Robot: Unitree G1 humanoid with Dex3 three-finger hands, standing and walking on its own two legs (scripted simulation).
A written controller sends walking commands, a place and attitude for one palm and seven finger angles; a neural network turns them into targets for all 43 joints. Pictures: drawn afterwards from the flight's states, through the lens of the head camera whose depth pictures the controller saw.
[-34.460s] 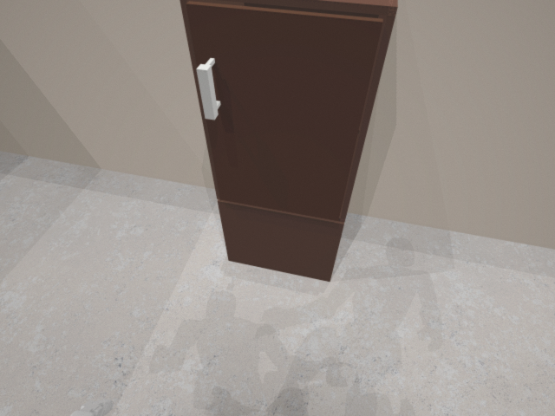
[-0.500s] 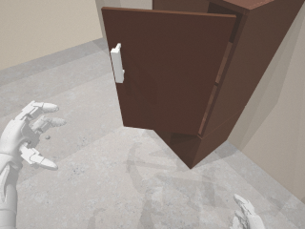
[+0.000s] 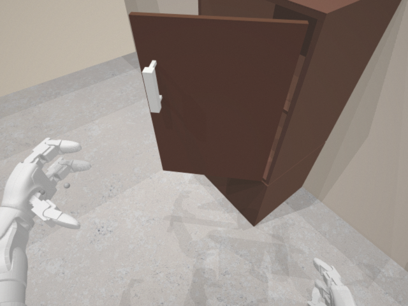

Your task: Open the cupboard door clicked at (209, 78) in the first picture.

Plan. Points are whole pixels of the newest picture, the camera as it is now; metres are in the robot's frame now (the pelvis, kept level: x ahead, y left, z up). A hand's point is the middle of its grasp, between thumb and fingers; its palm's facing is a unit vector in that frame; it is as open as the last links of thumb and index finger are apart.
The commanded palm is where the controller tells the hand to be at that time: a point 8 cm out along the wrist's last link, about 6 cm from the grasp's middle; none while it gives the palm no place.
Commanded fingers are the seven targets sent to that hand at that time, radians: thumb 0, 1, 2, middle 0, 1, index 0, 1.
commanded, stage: move the hooked fingers beside the handle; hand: left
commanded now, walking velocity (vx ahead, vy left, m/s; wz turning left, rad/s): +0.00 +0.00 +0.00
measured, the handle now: (154, 86) +0.63 +0.18 +0.09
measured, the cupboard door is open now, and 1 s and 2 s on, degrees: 44 44 44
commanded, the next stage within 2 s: none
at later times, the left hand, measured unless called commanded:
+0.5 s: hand (87, 154) +0.37 +0.26 +0.10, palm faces -0.06 -1.00 +0.00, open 14.0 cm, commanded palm +0.34 +0.32 +0.10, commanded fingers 0.00 -0.50 0.30 -0.30 -1.20 -0.30 -1.20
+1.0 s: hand (102, 128) +0.44 +0.26 +0.10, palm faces -0.08 -1.00 +0.00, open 14.0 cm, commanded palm +0.43 +0.31 +0.10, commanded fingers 0.00 -0.50 0.30 -0.30 -1.20 -0.30 -1.20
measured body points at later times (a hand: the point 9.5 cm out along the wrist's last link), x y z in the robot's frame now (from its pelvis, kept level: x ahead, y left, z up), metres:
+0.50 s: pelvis -0.01 +0.01 -0.01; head +0.03 +0.01 +0.44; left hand +0.36 +0.32 +0.11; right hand +0.12 -0.25 -0.09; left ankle -0.02 +0.12 -0.72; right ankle +0.02 -0.11 -0.72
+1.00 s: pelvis +0.00 +0.01 -0.01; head +0.07 +0.03 +0.43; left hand +0.44 +0.31 +0.10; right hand +0.05 -0.26 -0.11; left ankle -0.02 +0.12 -0.72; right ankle +0.02 -0.11 -0.72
